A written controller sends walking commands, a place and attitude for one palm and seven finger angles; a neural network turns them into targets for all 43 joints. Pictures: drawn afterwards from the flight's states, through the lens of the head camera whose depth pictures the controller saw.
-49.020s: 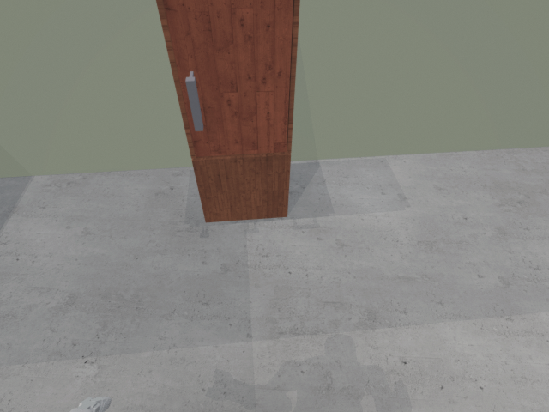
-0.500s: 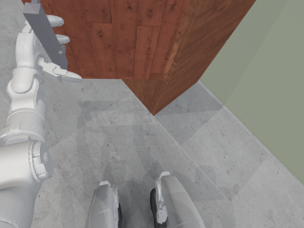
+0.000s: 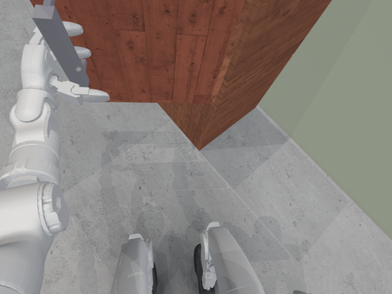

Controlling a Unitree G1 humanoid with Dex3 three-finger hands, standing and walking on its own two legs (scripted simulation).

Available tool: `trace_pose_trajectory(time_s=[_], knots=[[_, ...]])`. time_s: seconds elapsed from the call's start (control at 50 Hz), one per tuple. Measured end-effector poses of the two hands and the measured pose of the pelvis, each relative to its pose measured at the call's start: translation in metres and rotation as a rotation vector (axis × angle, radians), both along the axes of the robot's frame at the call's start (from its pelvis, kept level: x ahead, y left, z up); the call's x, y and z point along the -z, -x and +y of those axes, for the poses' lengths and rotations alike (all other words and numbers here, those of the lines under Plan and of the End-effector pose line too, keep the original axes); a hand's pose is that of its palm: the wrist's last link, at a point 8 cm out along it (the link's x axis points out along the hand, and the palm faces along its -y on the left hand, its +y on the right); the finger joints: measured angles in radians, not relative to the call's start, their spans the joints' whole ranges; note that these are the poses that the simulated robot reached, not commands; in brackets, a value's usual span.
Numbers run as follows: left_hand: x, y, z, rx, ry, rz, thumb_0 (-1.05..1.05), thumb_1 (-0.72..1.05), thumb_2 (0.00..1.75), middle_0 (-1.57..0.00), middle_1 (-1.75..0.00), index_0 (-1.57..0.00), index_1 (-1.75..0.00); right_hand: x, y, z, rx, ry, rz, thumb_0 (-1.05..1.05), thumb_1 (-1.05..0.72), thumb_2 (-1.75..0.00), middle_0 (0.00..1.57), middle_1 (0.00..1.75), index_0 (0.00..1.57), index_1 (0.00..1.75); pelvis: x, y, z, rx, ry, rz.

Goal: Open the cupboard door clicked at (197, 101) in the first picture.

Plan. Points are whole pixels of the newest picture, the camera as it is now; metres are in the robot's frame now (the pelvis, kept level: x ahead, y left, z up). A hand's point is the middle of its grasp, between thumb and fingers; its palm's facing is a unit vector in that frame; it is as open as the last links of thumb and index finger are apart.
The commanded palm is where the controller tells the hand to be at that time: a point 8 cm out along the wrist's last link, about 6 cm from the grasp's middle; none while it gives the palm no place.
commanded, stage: close the thumb around the handle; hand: left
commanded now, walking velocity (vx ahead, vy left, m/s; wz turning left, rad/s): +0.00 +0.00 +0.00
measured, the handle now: (68, 44) +0.58 +0.19 +0.05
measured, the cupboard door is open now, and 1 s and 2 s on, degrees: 53 62 100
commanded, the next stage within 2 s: pull the door open along its arc in 0.52 s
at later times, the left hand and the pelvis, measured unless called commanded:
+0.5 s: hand (78, 72) +0.53 +0.17 +0.04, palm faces -0.03 -1.00 -0.03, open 6.2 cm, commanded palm +0.51 +0.21 +0.04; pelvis +0.00 +0.00 +0.00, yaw +0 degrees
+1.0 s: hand (80, 95) +0.48 +0.16 +0.05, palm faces -0.06 -1.00 -0.02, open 6.4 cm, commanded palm +0.42 +0.22 +0.04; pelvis +0.01 +0.00 +0.02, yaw +0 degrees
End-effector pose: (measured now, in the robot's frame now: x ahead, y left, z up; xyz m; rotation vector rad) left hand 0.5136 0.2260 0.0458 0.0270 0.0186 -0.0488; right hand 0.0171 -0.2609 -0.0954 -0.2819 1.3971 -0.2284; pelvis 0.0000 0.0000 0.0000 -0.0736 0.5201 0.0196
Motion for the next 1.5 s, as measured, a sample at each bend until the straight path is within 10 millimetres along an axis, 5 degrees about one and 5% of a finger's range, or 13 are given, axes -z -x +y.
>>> trace_pose_trajectory(time_s=[0.42, 0.82, 1.06, 1.32, 1.5], knots=[[-0.001, 0.007, 0.001, -0.013, -0.002, 0.002, 0.01, 0.66, 0.8, -0.38, -1.33, -0.34, -1.33, -0.001, 0.001, 0.005, 0.0, -0.017, 0.013, 0.0, -0.9, -0.9, 0.2, 0.3, 0.2, 0.3, -0.004, -0.002, 0.002, -0.005, -0.001, -0.008], [-0.001, 0.012, 0.0, -0.005, 0.004, -0.005, 0.01, 0.67, 0.76, -0.35, -1.35, -0.33, -1.35, -0.002, -0.006, 0.002, 0.014, -0.017, -0.01, 0.0, -0.9, -0.9, 0.2, 0.3, 0.2, 0.3, -0.005, -0.004, 0.001, 0.005, -0.007, -0.012], [0.0, 0.077, -0.013, 0.014, 0.025, -0.005, 0.01, 0.64, 0.69, -0.31, -1.33, -0.32, -1.34, -0.015, -0.053, 0.01, 0.002, -0.079, -0.133, 0.0, -0.9, -0.9, 0.2, 0.3, 0.2, 0.3, -0.025, -0.017, 0.001, 0.017, -0.031, -0.056], [0.0, 0.154, -0.07, -0.41, 0.059, -0.045, 0.01, 0.63, 0.76, -0.32, -1.31, -0.32, -1.28, -0.017, -0.148, 0.024, -0.192, -0.136, -0.345, 0.0, -0.9, -0.9, 0.2, 0.3, 0.2, 0.3, -0.026, -0.02, -0.009, 0.001, -0.06, -0.1], [-0.003, 0.19, -0.099, -0.42, 0.018, -0.03, 0.02, 0.63, 0.74, -0.31, -1.31, -0.3, -1.3, -0.016, -0.167, 0.026, -0.229, -0.179, -0.392, 0.0, -0.9, -0.9, 0.2, 0.3, 0.2, 0.3, -0.03, -0.021, -0.025, -0.017, -0.073, -0.13]])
